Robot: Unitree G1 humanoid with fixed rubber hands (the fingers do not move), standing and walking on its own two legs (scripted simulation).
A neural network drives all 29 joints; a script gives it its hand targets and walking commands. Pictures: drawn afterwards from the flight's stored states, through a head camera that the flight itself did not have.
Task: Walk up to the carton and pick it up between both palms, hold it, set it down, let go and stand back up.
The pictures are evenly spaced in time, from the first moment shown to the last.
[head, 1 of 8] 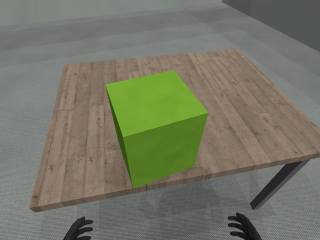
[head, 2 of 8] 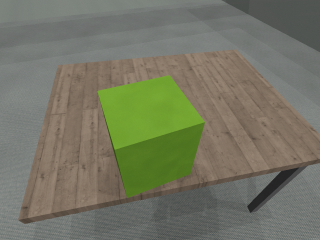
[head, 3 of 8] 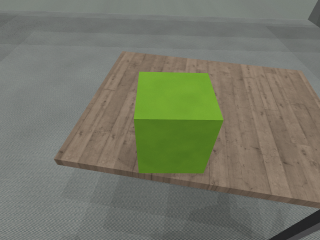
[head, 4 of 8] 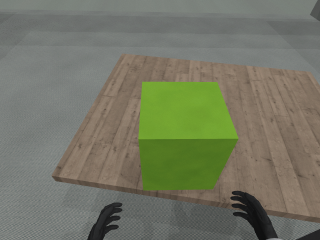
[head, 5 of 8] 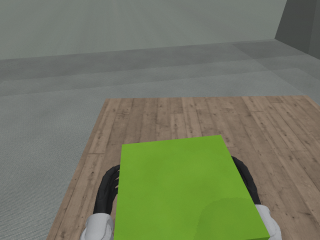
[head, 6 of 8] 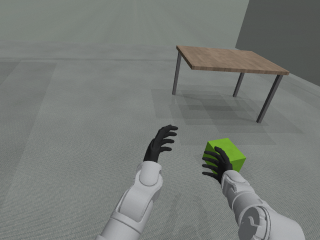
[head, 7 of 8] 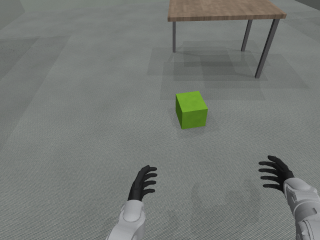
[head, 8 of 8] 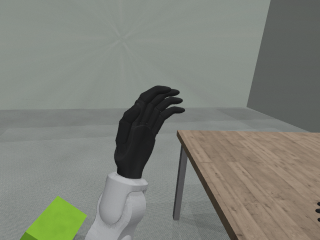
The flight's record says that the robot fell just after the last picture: yes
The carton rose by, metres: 0.02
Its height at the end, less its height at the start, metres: -0.65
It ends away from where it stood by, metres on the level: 1.17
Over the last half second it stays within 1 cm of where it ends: no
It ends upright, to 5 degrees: no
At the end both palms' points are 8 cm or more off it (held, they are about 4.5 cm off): yes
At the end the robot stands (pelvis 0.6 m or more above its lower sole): yes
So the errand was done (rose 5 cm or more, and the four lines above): no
